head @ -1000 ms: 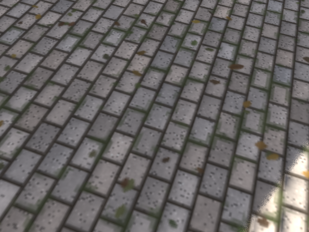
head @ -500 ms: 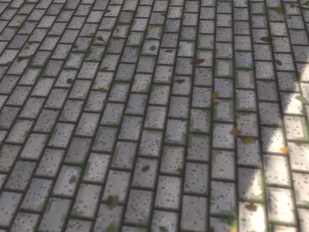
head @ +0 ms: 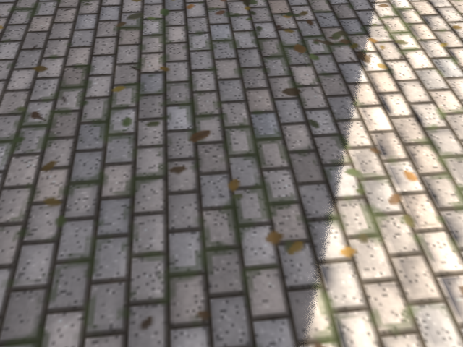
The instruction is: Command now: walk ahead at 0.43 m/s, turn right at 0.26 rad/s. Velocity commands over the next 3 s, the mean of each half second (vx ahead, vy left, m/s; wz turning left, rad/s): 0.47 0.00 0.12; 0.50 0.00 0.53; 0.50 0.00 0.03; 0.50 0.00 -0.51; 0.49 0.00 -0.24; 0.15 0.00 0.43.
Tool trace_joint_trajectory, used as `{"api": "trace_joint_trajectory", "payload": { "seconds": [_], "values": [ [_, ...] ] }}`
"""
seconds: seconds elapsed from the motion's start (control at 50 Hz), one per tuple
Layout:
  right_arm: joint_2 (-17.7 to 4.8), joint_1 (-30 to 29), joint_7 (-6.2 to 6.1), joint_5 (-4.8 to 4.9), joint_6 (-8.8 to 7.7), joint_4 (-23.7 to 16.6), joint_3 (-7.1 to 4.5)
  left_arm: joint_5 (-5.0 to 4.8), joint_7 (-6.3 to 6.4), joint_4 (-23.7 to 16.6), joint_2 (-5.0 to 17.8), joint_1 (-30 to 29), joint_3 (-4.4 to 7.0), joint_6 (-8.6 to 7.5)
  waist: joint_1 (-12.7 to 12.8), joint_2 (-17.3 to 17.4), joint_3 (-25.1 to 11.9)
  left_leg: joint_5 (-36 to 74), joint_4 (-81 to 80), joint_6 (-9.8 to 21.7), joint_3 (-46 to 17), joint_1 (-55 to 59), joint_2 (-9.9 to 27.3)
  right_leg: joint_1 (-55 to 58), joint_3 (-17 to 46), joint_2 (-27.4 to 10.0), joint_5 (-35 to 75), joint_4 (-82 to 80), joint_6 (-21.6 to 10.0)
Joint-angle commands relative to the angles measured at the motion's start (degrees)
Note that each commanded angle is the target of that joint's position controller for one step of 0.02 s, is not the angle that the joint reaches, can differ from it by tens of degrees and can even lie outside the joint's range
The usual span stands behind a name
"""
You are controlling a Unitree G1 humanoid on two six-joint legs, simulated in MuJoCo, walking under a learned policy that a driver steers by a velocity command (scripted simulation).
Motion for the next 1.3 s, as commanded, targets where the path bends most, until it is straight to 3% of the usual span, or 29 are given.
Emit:
{"api": "trace_joint_trajectory", "payload": {
  "seconds": [0.02, 0.08, 0.16, 0.2, 0.26, 0.3, 0.34, 0.36, 0.38, 0.4, 0.42, 0.44, 0.46, 0.48, 0.56, 0.7, 0.8, 0.84, 0.88, 0.9, 0.92, 0.94, 0.96, 0.98, 1.0, 1.02, 1.1, 1.18, 1.3],
  "values": [
    [-7.19, 9.36, 0.16, 0.14, 0.01, -0.31, -1.57, -0.38, -0.25, -5.61, 7.64, -3.66, 1.32, -2.43, -5.02, 9.96, 3.63, -19.81, -15.08, 11.70, -29.60, 23.25, 20.17, -33.59, -0.79, -5.06, 2.45, 18.76, -0.73],
    [-5.23, 6.98, -0.10, -0.41, 0.63, -0.87, -0.30, 0.90, -1.11, -7.16, 5.39, -6.59, 1.02, -2.66, -3.35, 8.95, 4.34, -4.21, -17.64, 10.08, -19.12, 15.77, 16.37, -29.32, -4.44, -9.33, 10.30, 12.93, 0.32],
    [-7.93, 10.01, -0.72, 0.64, 1.18, 0.43, -0.66, 1.77, -1.40, -10.48, 1.74, -12.83, -0.50, -2.70, -4.57, 7.56, 4.61, 9.74, -19.30, 10.77, -11.32, 11.49, 13.64, -25.36, -9.09, -9.23, 18.08, -0.60, 3.34],
    [-8.87, 11.44, -0.99, 0.95, 1.64, 0.73, -0.75, 1.43, -1.80, -11.61, 0.69, -15.95, -1.09, -3.05, -5.33, 7.62, 4.72, 12.25, -18.67, 9.89, -8.55, 8.77, 12.03, -19.94, -10.39, -7.33, 23.20, -9.28, 4.04],
    [-9.57, 14.88, -1.15, 1.50, 2.26, 1.52, -0.76, 0.68, -2.53, -12.88, 2.09, -18.86, -0.81, -3.33, -5.82, 8.23, 4.63, 12.83, -17.16, 9.22, -9.87, 8.68, 13.66, -14.22, -10.26, -5.32, 27.43, -15.18, 4.16],
    [-9.79, 15.15, -1.38, 1.71, 2.71, 1.63, -0.79, 0.46, -2.75, -13.21, 3.97, -18.19, -0.13, -3.58, -4.03, 8.80, 4.32, 13.55, -14.91, 7.92, -11.79, 10.94, 15.34, -11.14, -8.96, -5.13, 26.51, -18.26, 2.99],
    [-10.14, 14.40, -1.53, 1.46, 3.12, 1.29, -0.77, 0.64, -2.33, -11.50, 6.63, -11.21, 1.32, -3.74, 0.67, 8.57, 0.57, 23.28, -6.58, 5.89, -10.33, 10.54, 13.84, 0.25, -10.00, -3.79, 24.14, -20.88, 0.82],
    [-8.66, 14.36, -1.43, 0.82, 3.10, 0.77, -0.20, 0.92, -1.75, -9.68, 9.14, -3.28, 2.60, -3.69, 4.55, 7.64, -4.71, 24.13, 3.97, 4.06, -8.20, 6.26, 10.69, 12.41, -8.85, -5.77, 23.93, -20.28, -1.01],
    [-4.13, 14.71, -1.36, -1.04, 3.04, -1.41, 1.35, 2.01, -0.97, -8.71, 13.78, 6.97, 3.75, -3.31, 7.87, -0.70, -14.84, 7.81, 22.96, 1.77, -5.04, -4.26, 6.00, 28.76, 3.51, -18.28, 21.54, -18.49, -4.52],
    [0.72, 22.86, -1.37, 1.10, 2.18, -2.20, 2.52, 2.61, -1.64, -7.63, 15.85, 8.01, 3.86, -2.68, 3.20, -18.77, -22.35, -21.64, 39.58, 0.03, -4.37, -19.92, 0.20, 38.92, 29.11, -29.60, 7.27, -27.69, -11.71],
    [-6.16, 20.13, -1.50, 2.57, 2.11, -1.27, 0.90, 2.28, -1.83, -8.20, 9.68, 5.71, 2.40, -2.71, 4.25, -11.27, -15.30, -19.80, 46.25, 0.25, -7.83, -24.89, 3.43, 33.02, 28.87, -27.35, 0.79, -31.29, -10.06],
    [-8.16, 15.21, -1.48, 2.84, 2.26, -2.58, 0.16, 1.69, -1.76, -8.33, 7.02, 2.09, 1.54, -2.85, 3.90, -7.48, -7.43, -14.33, 46.90, 0.73, -6.43, -27.29, 5.68, 25.88, 19.10, -25.58, 3.40, -31.74, -8.23],
    [-7.28, 13.20, -1.67, 2.20, 2.57, -2.75, 0.18, 1.88, -1.92, -8.35, 5.76, -1.54, 1.05, -3.02, 2.15, -3.47, -3.83, -9.85, 45.41, 0.54, -5.55, -24.90, 7.87, 18.78, 12.64, -23.09, 10.23, -33.06, -7.44],
    [-6.54, 12.40, -1.64, 1.46, 3.02, -2.95, -0.06, 2.22, -2.09, -8.07, 4.38, -4.11, 0.81, -3.17, 0.60, -3.43, -1.15, -7.09, 43.00, 0.41, -5.62, -23.18, 9.26, 13.68, 7.49, -21.10, 14.78, -34.80, -7.17],
    [-3.13, 11.09, -1.11, 1.43, 5.39, -4.78, 0.13, 2.26, -1.78, -6.36, 4.22, -6.93, 1.34, -4.50, -2.37, -2.77, 2.37, -2.18, 38.97, -0.49, -5.34, -21.03, 11.33, 6.71, -3.55, -19.85, 23.96, -40.26, -7.98],
    [-2.10, -0.12, 1.07, 0.78, 5.15, -9.58, 1.15, 2.03, -0.54, -4.08, 7.98, -4.48, 2.70, -3.81, 0.40, 0.55, 5.73, 14.02, 18.40, -0.86, -1.11, -21.52, 10.05, 9.05, -17.02, -18.73, 29.24, -41.90, -6.80],
    [-3.52, -6.28, 2.46, 0.86, 5.32, -13.73, 0.99, 0.46, -0.37, -2.31, 10.60, -0.93, 3.68, -1.94, 1.62, 0.19, 6.98, 7.81, 10.80, 2.26, 2.86, -21.65, 7.83, 18.31, -20.59, -21.12, 36.67, -36.95, -4.84],
    [-5.63, -2.98, 2.52, 0.86, 5.62, -14.11, -0.17, 0.04, -0.13, -2.52, 12.42, -1.47, 4.10, -1.02, -1.21, -1.92, 3.17, 1.66, 10.42, 4.60, 6.44, -14.28, 3.69, 20.31, -22.40, -20.90, 56.42, -28.09, -3.53],
    [-11.46, 13.85, 1.51, 1.28, 6.10, -9.92, -3.65, 0.03, 0.20, -3.06, 11.39, -1.81, 3.43, -0.24, -10.16, -0.61, -6.03, 3.85, 6.23, 8.42, 7.26, 10.34, -1.58, 11.81, -25.14, -17.21, 60.36, -4.56, -0.15],
    [-17.72, 19.26, 0.24, 1.47, 6.65, -8.76, -5.43, 2.25, 0.25, -5.08, 6.01, 0.58, 1.70, -0.76, -9.47, 10.83, -10.44, 2.84, 4.69, 13.79, -13.52, 28.03, 10.50, -7.96, -25.24, -12.41, 26.97, 16.05, 3.29],
    [-20.05, 16.09, 0.65, 1.22, 5.72, -11.40, -4.98, 2.12, -0.29, -7.82, 2.48, 1.81, 0.07, -2.90, -4.97, 17.21, -19.26, -9.24, -6.39, 23.79, -46.26, 38.74, 21.20, -24.57, -12.14, -1.57, -7.41, 31.07, 5.25],
    [-14.73, 16.17, 1.30, 0.87, 4.86, -11.83, -3.37, -0.16, -1.01, -9.03, 8.14, -5.26, 1.20, -4.59, -8.80, 8.88, -17.06, -10.79, -11.01, 20.75, -44.43, 37.69, 21.28, -31.05, -4.84, -4.42, -4.41, 33.15, 3.98],
    [-12.32, 14.77, 1.34, 0.67, 4.17, -11.30, -2.71, -1.12, -1.26, -9.95, 8.18, -7.72, 1.09, -5.44, -7.83, 7.69, -9.69, -7.76, -10.87, 18.68, -36.13, 31.03, 19.52, -33.06, -5.78, -6.60, 0.35, 30.18, 2.61],
    [-10.57, 10.97, 1.26, 0.74, 3.89, -11.68, -2.15, 0.08, -0.74, -9.30, 7.48, -7.54, 0.98, -5.73, -4.94, 3.11, -5.08, -2.06, -10.54, 16.63, -29.50, 22.16, 16.85, -30.16, -5.80, -9.20, 4.70, 24.98, 2.34],
    [-8.39, 7.63, 1.01, 0.37, 3.79, -12.46, -1.48, 1.48, -0.35, -8.67, 8.19, -6.80, 1.49, -5.36, -2.69, 3.85, -3.06, 3.98, -10.97, 15.47, -24.56, 15.33, 14.74, -25.82, -5.48, -10.88, 7.43, 20.36, 2.57],
    [-7.78, 5.83, 0.72, -0.26, 3.80, -13.51, -1.17, 1.83, -0.48, -8.45, 8.41, -5.65, 1.73, -4.61, -1.16, 5.20, -2.29, 7.40, -12.21, 15.35, -22.53, 10.93, 13.49, -22.42, -5.26, -11.58, 9.29, 18.69, 2.91],
    [-8.62, 7.13, -0.61, -0.08, 3.27, -12.70, -1.31, 2.56, -0.60, -8.90, 5.58, -6.78, 1.02, -2.72, -0.72, 4.54, -0.82, 18.41, -14.66, 15.56, -14.81, 5.72, 11.41, -21.47, -7.43, -10.93, 16.99, 8.83, 6.00],
    [-8.07, 10.01, -1.22, -0.10, 3.13, -10.55, -0.71, 1.74, -1.58, -9.64, 3.38, -13.19, -0.26, -3.02, -4.37, 6.43, 1.20, 16.76, -15.38, 11.55, -7.48, 6.17, 8.82, -19.59, -9.14, -10.01, 33.71, -7.12, 5.91],
    [-9.57, 14.52, -1.01, -0.28, 3.26, -6.91, -0.88, 0.52, -3.68, -12.39, 4.08, -20.21, -0.67, -3.60, -7.66, 5.61, 5.62, 15.00, -14.60, 10.68, -7.21, 17.73, 14.73, -25.48, -9.58, -8.33, 33.26, -15.98, 1.90]
  ]
}}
